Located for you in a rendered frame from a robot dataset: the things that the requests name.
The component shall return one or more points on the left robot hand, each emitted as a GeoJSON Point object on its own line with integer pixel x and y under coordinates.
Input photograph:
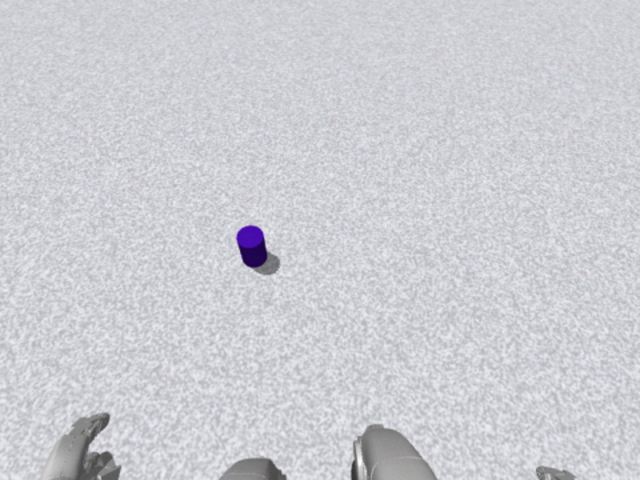
{"type": "Point", "coordinates": [69, 457]}

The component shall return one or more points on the can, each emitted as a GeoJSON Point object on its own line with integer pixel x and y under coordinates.
{"type": "Point", "coordinates": [252, 246]}

